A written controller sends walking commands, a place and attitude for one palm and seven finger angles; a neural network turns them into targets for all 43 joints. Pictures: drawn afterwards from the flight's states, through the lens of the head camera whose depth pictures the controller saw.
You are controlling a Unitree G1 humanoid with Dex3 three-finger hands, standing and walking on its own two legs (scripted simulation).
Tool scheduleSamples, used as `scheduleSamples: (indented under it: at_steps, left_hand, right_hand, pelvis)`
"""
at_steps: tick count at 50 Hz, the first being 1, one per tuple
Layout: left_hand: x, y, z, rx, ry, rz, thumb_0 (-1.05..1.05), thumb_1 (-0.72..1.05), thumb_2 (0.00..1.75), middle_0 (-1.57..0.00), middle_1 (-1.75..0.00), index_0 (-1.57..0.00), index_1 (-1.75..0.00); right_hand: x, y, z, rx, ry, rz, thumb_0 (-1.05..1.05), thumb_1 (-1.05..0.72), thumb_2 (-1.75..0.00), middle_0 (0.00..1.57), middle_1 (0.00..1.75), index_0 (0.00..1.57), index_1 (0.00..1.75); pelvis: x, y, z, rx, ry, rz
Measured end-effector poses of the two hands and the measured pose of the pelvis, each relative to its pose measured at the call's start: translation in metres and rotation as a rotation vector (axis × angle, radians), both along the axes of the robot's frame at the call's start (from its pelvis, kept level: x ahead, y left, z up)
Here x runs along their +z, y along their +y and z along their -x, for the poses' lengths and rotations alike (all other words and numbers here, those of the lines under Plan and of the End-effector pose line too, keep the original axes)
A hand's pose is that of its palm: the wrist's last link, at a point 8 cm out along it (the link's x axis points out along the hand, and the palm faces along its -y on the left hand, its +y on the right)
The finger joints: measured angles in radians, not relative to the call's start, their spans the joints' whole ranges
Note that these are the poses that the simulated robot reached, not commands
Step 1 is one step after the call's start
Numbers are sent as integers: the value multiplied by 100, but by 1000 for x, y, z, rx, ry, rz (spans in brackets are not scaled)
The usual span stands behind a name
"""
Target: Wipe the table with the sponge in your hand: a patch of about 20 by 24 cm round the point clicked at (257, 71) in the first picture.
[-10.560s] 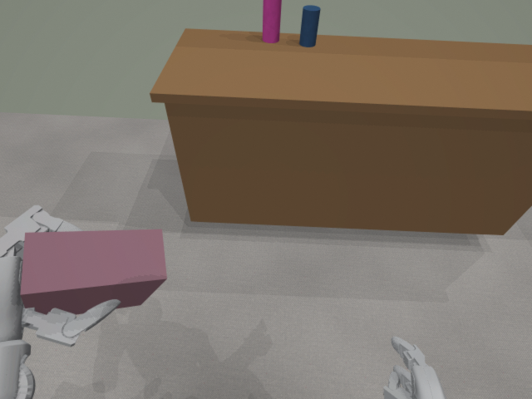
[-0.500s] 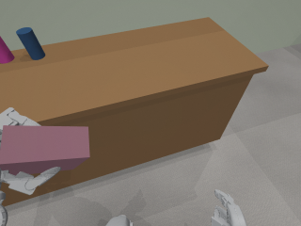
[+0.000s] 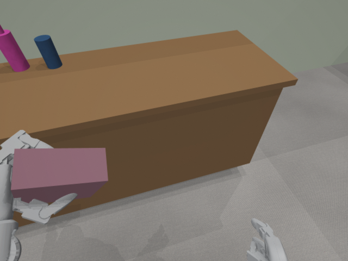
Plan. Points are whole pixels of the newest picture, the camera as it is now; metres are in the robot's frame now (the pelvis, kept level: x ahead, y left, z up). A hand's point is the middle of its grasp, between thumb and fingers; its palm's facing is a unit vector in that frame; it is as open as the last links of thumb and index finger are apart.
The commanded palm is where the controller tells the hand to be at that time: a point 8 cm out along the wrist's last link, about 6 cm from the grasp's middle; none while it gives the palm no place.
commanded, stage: come to a stop and stand still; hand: left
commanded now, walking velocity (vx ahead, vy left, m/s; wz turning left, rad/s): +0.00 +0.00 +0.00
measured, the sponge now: (73, 176) +0.22 +0.20 +0.15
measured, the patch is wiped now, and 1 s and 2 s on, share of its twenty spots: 0.00 0.00 0.00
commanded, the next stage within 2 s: look again from close up in 0.46 s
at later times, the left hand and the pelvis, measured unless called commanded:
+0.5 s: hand (23, 201) +0.17 +0.25 +0.16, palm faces +0.41 -0.79 -0.45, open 10.2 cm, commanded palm +0.12 +0.29 +0.18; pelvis -0.04 +0.01 +0.00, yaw +0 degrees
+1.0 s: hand (1, 213) +0.15 +0.28 +0.16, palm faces +0.39 -0.82 -0.41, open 10.1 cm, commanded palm +0.09 +0.30 +0.18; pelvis -0.06 +0.02 +0.00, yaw +1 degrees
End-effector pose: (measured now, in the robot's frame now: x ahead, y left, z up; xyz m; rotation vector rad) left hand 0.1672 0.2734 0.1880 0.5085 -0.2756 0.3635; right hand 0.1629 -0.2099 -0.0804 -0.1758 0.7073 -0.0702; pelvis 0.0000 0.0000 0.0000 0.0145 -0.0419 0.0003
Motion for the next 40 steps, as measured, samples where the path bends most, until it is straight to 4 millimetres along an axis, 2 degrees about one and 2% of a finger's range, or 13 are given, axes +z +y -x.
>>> scheduleSamples:
  at_steps: [9, 17, 21, 28, 29, 31, 33, 35, 40]
  left_hand:
    - [-16, -5, 11, -6, 58, 58, -1, -50, 102, -72, -138, -73, -137]
    - [-5, 5, 29, -36, 23, 6, -1, -50, 102, -72, -138, -73, -137]
    - [0, 13, 36, -4, 8, -36, -1, -50, 102, -72, -138, -73, -137]
    - [-15, 12, 41, 37, 56, 16, -1, -50, 102, -72, -138, -73, -137]
    - [-12, 15, 38, 25, 55, -28, -1, -50, 102, -72, -138, -73, -137]
    - [0, 29, 28, 13, -14, -91, -1, -50, 102, -72, -138, -73, -137]
    - [7, 44, 25, 44, -78, -66, -1, -50, 102, -72, -138, -73, -137]
    - [7, 50, 27, 60, -93, -17, -1, -50, 102, -72, -138, -73, -137]
    - [-2, 25, 41, -49, -44, 23, -1, -50, 102, -72, -138, -73, -136]
  right_hand:
    - [-3, -9, 38, -11, 99, 35, 1, -90, -90, 20, 30, 20, 30]
    - [3, -17, 65, -50, 110, 81, 1, -91, -90, 20, 30, 20, 30]
    - [0, -15, 66, -50, 90, 64, 1, -90, -90, 20, 30, 20, 30]
    - [-8, -9, 60, -28, 75, 26, 1, -90, -90, 20, 30, 20, 30]
    - [-8, -8, 60, -13, 72, 33, 1, -91, -90, 20, 30, 20, 30]
    - [-8, -4, 62, 28, 81, 52, 1, -91, -90, 20, 30, 20, 30]
    - [-4, -2, 64, 41, 74, 49, 1, -91, -90, 20, 30, 20, 30]
    - [3, 0, 65, 29, 37, 35, 1, -91, -90, 20, 30, 20, 30]
    - [13, 5, 67, 20, -47, 13, 1, -90, -90, 20, 30, 20, 30]
  pelvis:
    - [4, -4, 19, 6, 15, -14]
    - [6, 5, 33, 3, 3, 3]
    - [3, 5, 35, 11, -9, -6]
    - [1, 6, 38, 13, -2, -1]
    - [0, 4, 41, 19, -7, -5]
    - [-2, 0, 48, 38, -17, -2]
    - [-1, -1, 53, 24, -26, -5]
    - [3, 3, 55, -3, -27, -5]
    - [4, 17, 57, -11, -41, -6]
